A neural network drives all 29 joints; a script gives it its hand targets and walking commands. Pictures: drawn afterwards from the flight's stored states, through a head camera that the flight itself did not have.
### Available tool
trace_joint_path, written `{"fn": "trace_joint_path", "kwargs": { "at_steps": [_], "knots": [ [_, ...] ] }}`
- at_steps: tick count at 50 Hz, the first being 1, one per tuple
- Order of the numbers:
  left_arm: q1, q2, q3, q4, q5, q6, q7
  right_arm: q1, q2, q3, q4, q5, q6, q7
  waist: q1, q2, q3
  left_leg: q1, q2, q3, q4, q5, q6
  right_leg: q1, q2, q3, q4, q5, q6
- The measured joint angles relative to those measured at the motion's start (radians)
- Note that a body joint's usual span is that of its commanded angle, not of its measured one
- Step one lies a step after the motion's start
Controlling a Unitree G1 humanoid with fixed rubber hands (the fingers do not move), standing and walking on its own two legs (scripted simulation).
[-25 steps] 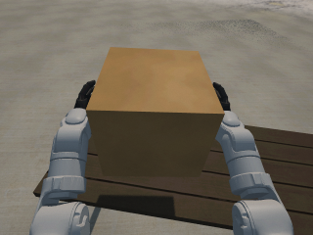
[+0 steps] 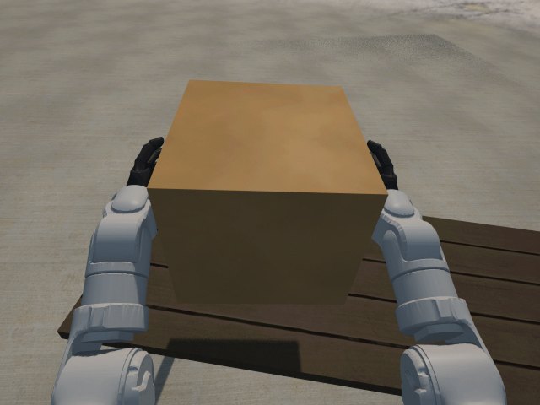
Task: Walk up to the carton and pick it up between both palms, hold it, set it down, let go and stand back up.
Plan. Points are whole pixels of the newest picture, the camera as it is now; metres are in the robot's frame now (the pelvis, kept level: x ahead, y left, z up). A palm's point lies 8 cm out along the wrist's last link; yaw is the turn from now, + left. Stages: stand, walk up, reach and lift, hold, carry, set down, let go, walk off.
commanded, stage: hold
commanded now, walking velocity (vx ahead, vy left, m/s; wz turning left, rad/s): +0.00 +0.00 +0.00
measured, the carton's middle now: (264, 188) +0.41 +0.01 +0.16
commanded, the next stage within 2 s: set down in 0.74 s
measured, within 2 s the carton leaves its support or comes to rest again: neither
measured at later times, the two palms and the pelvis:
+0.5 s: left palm (142, 190) +0.36 +0.19 +0.18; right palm (382, 193) +0.37 -0.16 +0.19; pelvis +0.00 +0.00 +0.00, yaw +0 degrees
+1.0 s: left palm (145, 182) +0.37 +0.18 +0.19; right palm (383, 188) +0.38 -0.16 +0.19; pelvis +0.00 +0.00 +0.00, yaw +0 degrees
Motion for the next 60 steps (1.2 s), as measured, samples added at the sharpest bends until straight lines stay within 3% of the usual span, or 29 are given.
{"fn": "trace_joint_path", "kwargs": {
  "at_steps": [42, 52, 60],
  "knots": [
    [-0.002, 0.0, 0.0, -0.005, 0.016, 0.008, -0.008, -0.001, 0.0, -0.001, -0.001, 0.0, -0.003, 0.003, 0.0, 0.0, 0.001, 0.001, 0.0, 0.0, -0.003, 0.002, 0.0, 0.0, 0.0, 0.0, -0.001, 0.001, 0.0],
    [-0.002, -0.012, 0.008, -0.004, 0.083, -0.087, -0.033, -0.001, 0.023, -0.044, 0.047, -0.02, -0.141, 0.035, 0.0, 0.0, 0.007, 0.013, 0.0, 0.0, -0.022, 0.002, 0.0, 0.004, 0.0, 0.0, -0.002, -0.009, 0.0],
    [0.001, -0.025, 0.009, -0.005, 0.086, -0.124, -0.035, 0.041, 0.026, -0.044, 0.055, -0.024, -0.227, 0.036, 0.0, 0.0, 0.057, 0.029, 0.0, 0.0, -0.038, 0.002, 0.0, 0.015, 0.0, 0.0, -0.008, -0.016, 0.0]
  ]
}}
